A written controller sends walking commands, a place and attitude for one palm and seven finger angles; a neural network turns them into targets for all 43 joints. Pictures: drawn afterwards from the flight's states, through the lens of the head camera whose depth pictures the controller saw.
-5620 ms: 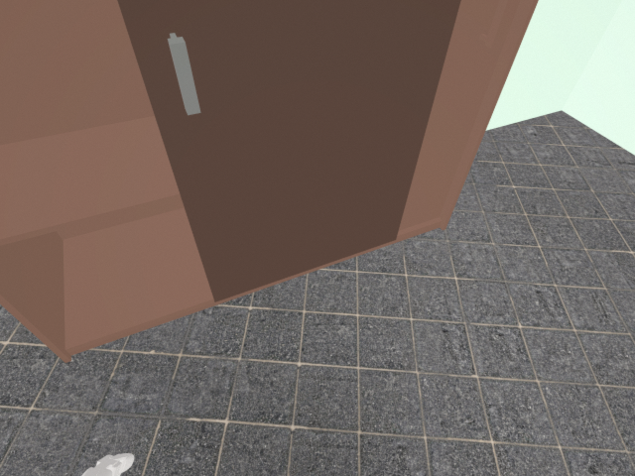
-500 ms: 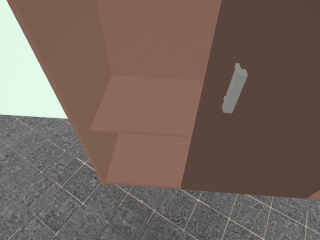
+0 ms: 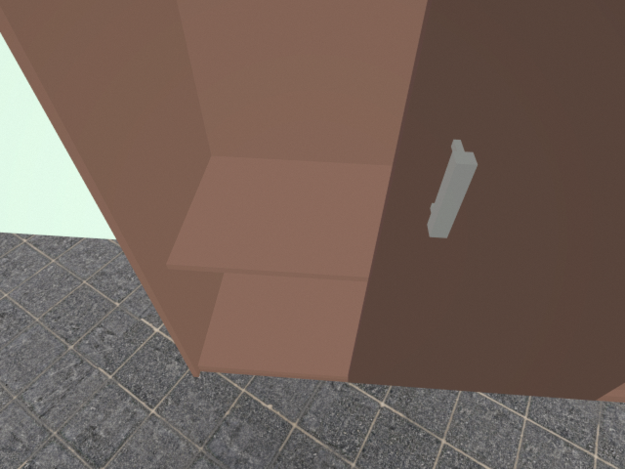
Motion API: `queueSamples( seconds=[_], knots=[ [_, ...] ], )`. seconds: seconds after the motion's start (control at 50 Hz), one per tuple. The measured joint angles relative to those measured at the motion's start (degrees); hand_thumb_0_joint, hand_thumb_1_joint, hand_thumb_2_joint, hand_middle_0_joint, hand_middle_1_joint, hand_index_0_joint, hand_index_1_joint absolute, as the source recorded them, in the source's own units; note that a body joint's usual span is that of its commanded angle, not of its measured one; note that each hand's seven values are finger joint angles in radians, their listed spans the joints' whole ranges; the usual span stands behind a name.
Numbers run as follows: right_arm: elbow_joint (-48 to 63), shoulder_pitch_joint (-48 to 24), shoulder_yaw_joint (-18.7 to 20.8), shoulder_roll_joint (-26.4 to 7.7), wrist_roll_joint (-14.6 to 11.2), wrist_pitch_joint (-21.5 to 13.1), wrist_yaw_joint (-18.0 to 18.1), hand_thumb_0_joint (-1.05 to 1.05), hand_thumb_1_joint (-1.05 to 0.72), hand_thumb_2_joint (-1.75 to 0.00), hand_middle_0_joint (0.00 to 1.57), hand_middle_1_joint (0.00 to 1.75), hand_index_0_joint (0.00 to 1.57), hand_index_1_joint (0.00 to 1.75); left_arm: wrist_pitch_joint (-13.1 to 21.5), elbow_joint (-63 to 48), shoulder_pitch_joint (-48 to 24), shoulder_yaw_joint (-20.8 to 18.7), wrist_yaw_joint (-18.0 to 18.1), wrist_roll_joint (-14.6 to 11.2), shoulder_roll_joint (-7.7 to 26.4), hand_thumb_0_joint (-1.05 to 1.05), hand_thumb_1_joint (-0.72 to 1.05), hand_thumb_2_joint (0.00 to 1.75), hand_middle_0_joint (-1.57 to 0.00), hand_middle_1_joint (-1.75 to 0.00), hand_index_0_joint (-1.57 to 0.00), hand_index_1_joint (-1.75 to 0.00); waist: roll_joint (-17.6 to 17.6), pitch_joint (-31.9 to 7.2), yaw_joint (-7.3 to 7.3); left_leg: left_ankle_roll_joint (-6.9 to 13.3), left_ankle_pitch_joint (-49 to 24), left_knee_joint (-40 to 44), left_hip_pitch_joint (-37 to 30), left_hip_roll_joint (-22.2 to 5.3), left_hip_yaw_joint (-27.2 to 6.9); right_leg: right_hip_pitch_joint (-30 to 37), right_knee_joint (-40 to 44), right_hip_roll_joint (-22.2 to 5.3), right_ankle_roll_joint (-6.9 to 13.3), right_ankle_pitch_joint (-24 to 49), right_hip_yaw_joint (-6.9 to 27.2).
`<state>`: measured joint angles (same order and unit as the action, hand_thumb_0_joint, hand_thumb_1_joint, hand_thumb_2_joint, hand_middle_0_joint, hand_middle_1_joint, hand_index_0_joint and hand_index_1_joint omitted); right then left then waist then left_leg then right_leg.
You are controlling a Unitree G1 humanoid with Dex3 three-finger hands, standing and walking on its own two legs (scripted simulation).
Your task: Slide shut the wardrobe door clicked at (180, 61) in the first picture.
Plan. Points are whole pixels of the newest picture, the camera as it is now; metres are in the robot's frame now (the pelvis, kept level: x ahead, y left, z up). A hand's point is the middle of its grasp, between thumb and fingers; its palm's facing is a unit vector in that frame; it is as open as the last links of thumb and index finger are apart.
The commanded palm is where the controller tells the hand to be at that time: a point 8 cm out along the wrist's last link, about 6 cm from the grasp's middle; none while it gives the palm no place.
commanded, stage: come to a stop and stand still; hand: right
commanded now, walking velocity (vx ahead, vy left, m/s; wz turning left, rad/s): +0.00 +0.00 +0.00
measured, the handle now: (447, 188) +0.48 -0.17 +0.11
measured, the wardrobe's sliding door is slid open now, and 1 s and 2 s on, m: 0.49 0.49 0.49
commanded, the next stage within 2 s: look again from close up in 0.10 s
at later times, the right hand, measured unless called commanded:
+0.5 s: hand out of the picture -0.01 -0.16 -0.18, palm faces +0.03 +0.98 -0.17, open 7.4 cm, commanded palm none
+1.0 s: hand out of the picture -0.01 -0.16 -0.18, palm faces +0.05 +0.98 -0.17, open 7.4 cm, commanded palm none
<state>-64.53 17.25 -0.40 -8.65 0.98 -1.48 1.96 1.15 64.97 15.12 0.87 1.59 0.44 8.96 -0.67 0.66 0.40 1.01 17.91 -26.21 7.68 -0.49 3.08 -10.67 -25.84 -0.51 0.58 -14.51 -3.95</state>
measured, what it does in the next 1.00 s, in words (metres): stands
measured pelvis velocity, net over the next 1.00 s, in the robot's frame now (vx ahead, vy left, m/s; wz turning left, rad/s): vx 0.02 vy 0.00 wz -0.01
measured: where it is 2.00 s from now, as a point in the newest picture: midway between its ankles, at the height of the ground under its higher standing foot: outside the picture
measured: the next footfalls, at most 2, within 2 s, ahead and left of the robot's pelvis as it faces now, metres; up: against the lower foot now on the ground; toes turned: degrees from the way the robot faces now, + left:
none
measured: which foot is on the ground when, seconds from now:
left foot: down 0.00-1.00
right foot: down 0.00-1.00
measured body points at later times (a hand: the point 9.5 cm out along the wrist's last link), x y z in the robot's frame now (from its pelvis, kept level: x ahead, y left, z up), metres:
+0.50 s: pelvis +0.01 +0.00 +0.00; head +0.03 +0.00 +0.45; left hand +0.00 +0.21 -0.16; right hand -0.01 -0.21 -0.16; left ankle -0.04 +0.10 -0.74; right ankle -0.01 -0.11 -0.74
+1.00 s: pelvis +0.02 +0.00 +0.00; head +0.02 +0.00 +0.45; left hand +0.01 +0.22 -0.16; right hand -0.01 -0.21 -0.16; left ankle -0.04 +0.10 -0.74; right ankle -0.01 -0.11 -0.74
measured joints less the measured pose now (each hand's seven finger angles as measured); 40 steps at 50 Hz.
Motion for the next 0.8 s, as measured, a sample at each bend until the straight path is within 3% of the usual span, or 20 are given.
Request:
queueSamples(
  seconds=[0.8],
  knots=[
    [-1.1,1.4,0.0,1.2,-0.1,0.0,0.3,0.00,-0.91,-0.90,0.20,0.30,0.20,0.29,0.0,1.1,1.4,0.3,0.5,-0.1,-1.2,0.00,0.92,0.90,-0.20,-0.30,-0.20,-0.30,-0.1,0.3,0.05,0.1,0.7,1.9,-2.5,0.1,0.4,2.0,1.1,0.0,-0.3,-1.0,0.4]
  ],
)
